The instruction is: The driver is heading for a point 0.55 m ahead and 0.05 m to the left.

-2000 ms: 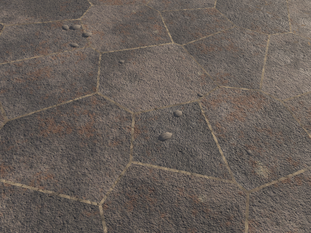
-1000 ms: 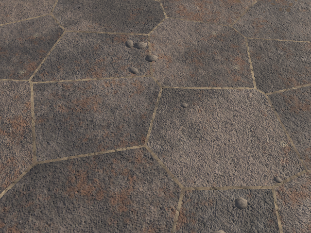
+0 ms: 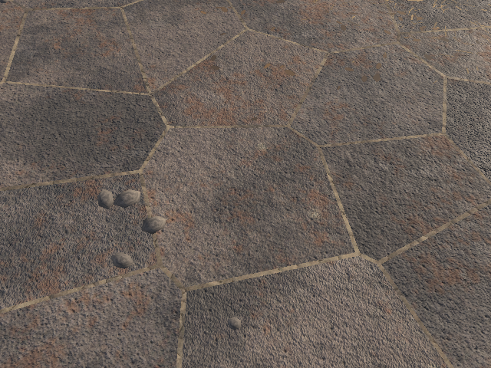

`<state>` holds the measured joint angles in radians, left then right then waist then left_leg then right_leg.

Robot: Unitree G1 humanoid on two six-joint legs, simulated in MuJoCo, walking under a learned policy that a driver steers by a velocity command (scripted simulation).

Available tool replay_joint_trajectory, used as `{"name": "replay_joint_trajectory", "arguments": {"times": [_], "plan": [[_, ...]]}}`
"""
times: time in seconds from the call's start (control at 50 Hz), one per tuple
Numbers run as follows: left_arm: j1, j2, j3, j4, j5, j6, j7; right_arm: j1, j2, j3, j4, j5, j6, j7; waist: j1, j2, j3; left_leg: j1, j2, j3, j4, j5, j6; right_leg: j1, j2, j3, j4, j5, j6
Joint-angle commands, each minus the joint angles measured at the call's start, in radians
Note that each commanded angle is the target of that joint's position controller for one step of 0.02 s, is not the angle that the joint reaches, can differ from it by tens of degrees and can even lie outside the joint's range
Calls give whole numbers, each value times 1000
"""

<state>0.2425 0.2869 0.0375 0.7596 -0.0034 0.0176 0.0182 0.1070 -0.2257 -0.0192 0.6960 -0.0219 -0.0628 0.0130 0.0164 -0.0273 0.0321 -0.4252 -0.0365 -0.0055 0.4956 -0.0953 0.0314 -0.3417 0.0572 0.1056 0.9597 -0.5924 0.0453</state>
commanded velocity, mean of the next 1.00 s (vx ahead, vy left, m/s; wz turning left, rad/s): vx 0.02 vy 0.00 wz -0.02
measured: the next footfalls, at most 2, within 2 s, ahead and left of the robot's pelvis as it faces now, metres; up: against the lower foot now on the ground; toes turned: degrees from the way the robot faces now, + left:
right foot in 0.16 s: +0.06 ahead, -0.15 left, +0.00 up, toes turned +2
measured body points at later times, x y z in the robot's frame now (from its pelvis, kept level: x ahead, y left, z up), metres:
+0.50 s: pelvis +0.06 -0.02 +0.00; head +0.07 -0.02 +0.45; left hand +0.13 +0.23 -0.13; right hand +0.18 -0.28 -0.12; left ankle +0.10 +0.10 -0.73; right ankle +0.02 -0.15 -0.73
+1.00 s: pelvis +0.06 -0.03 +0.01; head +0.07 -0.03 +0.46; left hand +0.09 +0.22 -0.14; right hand +0.14 -0.29 -0.14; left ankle +0.10 +0.10 -0.73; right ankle +0.02 -0.15 -0.73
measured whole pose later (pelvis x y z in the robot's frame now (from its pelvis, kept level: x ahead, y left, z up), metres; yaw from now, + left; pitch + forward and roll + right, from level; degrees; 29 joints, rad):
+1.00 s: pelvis +0.06 -0.03 +0.01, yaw +1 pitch -2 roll +0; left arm 0.28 0.20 0.02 1.01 0.01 -0.02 0.03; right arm 0.15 -0.22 -0.05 1.05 0.00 0.02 -0.04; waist 0.00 0.01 0.04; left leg -0.27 0.00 -0.05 0.51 -0.21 -0.02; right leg -0.13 0.01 0.02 0.50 -0.34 0.00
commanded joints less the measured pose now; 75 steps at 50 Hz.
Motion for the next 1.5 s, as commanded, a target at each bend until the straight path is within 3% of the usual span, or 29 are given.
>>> {"name": "replay_joint_trajectory", "arguments": {"times": [0.02,0.06,0.12,0.16,0.18,0.22,0.26,0.32,0.54,1.02,1.5], "plan": [[79,87,30,-30,1,39,13,-47,-150,-36,-53,-4,25,0,24,162,-95,115,247,-302,-216,-46,153,-31,-88,-19,-70,52,36],[99,52,22,-5,8,31,13,-49,-146,-39,-43,-6,35,-6,21,188,-104,72,197,-220,-219,-69,144,74,-75,-60,-205,154,28],[112,39,23,23,17,18,6,-28,-124,-32,-21,11,41,-13,30,162,-131,61,176,-183,-189,-224,119,200,-60,-96,-420,378,-8],[57,75,24,-8,40,13,9,11,-97,-21,3,5,36,-11,8,102,-84,17,136,-162,-160,-390,34,201,-136,-9,-502,401,-55],[38,130,39,-1,28,12,13,32,-109,-28,0,1,34,-8,-35,5,-36,45,80,-102,-143,-374,2,87,-144,7,-503,239,-90],[19,69,25,9,28,-7,11,-3,-104,-29,3,2,31,-12,-23,-35,-13,168,61,-68,-61,-240,-13,-41,-129,8,-558,119,-82],[6,58,22,13,26,-29,10,19,-95,-29,20,7,33,-20,-29,-48,-19,191,63,-65,-29,-145,3,-28,-124,0,-553,212,-59],[38,60,21,29,16,-45,10,35,-91,-32,41,10,33,-22,-22,-18,-47,211,63,-60,-3,-13,10,16,-118,-9,-520,327,-52],[62,41,16,80,9,-39,15,39,-99,-44,131,20,55,-36,-13,28,-52,253,69,-65,21,131,0,66,-98,-36,-501,465,-55],[94,7,2,240,9,-42,18,36,-90,-46,335,23,77,-58,-21,23,6,270,60,-56,-39,35,-17,71,-80,-66,-581,378,-57],[173,-28,-16,314,6,-42,20,96,-68,-27,404,25,77,-62,-20,26,28,250,54,-52,-56,7,-19,63,-72,-81,-599,356,-60]]}}
Over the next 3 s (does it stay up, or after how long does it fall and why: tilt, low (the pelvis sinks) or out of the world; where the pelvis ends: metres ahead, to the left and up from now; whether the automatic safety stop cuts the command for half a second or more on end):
stays up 0.18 0.01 0.02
